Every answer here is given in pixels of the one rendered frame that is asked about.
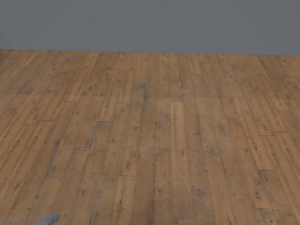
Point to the left robot hand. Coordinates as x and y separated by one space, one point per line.
49 219

